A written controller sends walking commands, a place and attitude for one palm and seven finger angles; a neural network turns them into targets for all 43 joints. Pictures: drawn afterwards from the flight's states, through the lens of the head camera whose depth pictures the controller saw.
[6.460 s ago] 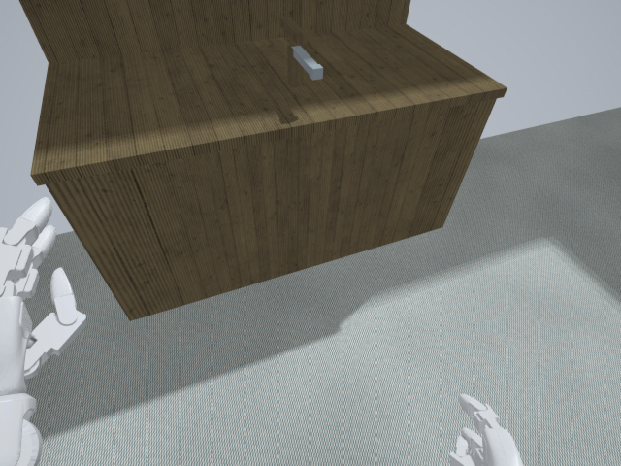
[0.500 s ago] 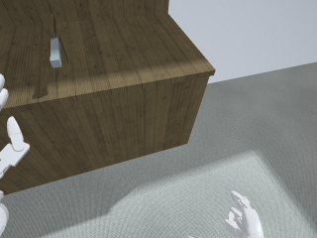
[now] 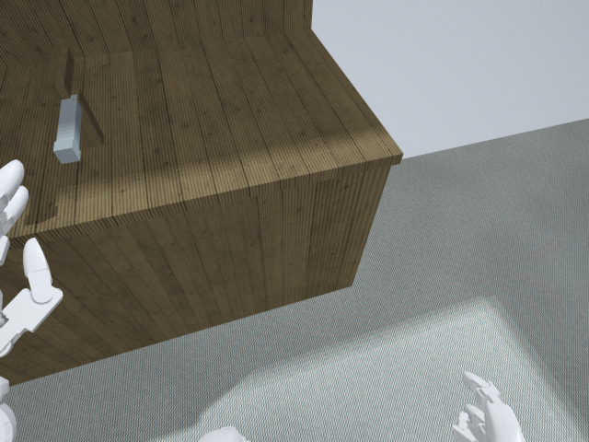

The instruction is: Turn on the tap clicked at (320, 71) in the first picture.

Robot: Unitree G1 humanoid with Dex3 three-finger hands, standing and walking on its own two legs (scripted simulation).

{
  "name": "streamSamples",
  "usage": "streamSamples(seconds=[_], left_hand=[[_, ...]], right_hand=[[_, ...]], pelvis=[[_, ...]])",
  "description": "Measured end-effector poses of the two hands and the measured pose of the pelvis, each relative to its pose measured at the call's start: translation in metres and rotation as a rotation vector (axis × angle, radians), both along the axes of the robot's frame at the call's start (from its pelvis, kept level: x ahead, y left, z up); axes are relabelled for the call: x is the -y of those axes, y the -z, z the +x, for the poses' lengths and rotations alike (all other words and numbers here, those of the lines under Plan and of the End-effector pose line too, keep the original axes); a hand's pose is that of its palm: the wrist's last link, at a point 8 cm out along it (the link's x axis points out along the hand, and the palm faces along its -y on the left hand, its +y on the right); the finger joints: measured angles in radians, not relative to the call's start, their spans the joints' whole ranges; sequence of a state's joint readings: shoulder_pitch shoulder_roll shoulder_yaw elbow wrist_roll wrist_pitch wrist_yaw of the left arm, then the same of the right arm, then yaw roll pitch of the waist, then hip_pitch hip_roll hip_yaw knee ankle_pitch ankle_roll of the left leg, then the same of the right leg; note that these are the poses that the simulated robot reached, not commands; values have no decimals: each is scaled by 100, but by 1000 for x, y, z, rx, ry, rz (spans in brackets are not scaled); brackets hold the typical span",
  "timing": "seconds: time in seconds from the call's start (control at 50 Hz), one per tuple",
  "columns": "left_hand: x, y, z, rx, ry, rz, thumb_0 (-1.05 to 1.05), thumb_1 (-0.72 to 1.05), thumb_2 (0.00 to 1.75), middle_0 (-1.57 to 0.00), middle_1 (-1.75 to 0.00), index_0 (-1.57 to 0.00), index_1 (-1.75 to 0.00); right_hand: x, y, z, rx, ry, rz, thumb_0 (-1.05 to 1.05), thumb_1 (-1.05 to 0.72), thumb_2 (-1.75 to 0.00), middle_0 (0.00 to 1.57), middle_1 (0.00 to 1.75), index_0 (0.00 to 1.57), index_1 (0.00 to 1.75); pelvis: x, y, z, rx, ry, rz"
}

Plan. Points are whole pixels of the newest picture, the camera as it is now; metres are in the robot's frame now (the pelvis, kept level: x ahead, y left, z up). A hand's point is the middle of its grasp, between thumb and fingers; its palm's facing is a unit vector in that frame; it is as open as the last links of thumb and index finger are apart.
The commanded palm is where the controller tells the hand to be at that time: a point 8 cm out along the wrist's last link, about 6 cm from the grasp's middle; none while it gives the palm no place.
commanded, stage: take the last steps up to it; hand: left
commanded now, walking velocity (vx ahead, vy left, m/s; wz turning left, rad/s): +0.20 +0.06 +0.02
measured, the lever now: (67, 151) +0.52 +0.41 +0.06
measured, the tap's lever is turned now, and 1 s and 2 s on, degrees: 0 0 0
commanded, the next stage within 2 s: come to a stop and stand still in 0.22 s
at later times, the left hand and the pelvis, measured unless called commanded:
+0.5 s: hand (106, 226) +0.30 +0.22 +0.17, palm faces +0.41 -0.80 -0.43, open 7.4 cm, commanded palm +0.24 +0.26 +0.18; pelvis +0.08 -0.02 +0.00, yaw +0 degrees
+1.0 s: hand (78, 260) +0.26 +0.23 +0.17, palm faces +0.40 -0.83 -0.38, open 7.4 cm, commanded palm +0.20 +0.27 +0.18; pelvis +0.04 -0.01 +0.00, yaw +0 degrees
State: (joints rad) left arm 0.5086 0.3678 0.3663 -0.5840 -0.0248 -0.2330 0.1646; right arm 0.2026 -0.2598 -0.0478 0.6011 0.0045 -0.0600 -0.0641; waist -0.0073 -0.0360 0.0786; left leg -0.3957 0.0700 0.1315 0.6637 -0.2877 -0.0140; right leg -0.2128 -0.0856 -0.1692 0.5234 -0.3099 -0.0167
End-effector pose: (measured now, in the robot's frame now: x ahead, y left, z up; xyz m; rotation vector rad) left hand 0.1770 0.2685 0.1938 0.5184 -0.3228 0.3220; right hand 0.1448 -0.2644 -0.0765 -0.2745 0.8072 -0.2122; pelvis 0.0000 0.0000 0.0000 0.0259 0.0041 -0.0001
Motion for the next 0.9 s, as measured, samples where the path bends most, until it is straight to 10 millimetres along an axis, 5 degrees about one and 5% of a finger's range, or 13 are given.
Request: streamSamples(seconds=[0.16,0.3,0.42,0.52,0.68,0.8,0.9], left_hand=[[-26,3,43,83,-15,-10,1,89,90,-21,-30,-21,-30],[-1,-6,57,16,8,15,1,89,90,-21,-30,-21,-30],[14,3,69,-21,-45,21,1,89,90,-21,-30,-21,-30],[14,8,80,-56,-66,-20,1,89,90,-22,-30,-21,-30],[0,8,75,-27,-9,-4,1,89,90,-22,-31,-21,-30],[-21,8,66,5,-37,-15,1,89,90,-22,-30,-21,-30],[-14,7,53,12,-51,-34,1,89,90,-21,-30,-21,-30]], right_hand=[[-32,-1,46,79,7,37,1,-90,-90,20,29,20,29],[-66,9,69,85,-55,185,1,-90,-90,20,29,20,29],[-53,36,83,22,-87,213,1,-90,-89,21,30,20,30],[-28,26,88,-10,-65,148,1,-90,-89,21,30,20,30],[-9,0,97,47,-22,7,1,-90,-90,20,29,20,29],[-33,-10,93,82,-52,24,1,-90,-90,20,29,20,29],[-55,-4,83,106,-109,109,1,-90,-90,20,29,20,29]], pelvis=[[-12,9,34,10,6,-15],[0,3,56,-2,16,-25],[16,12,72,20,0,-19],[18,3,77,19,-2,11],[1,8,78,21,-8,-22],[-4,4,71,19,-1,-21],[0,3,58,20,2,-29]])
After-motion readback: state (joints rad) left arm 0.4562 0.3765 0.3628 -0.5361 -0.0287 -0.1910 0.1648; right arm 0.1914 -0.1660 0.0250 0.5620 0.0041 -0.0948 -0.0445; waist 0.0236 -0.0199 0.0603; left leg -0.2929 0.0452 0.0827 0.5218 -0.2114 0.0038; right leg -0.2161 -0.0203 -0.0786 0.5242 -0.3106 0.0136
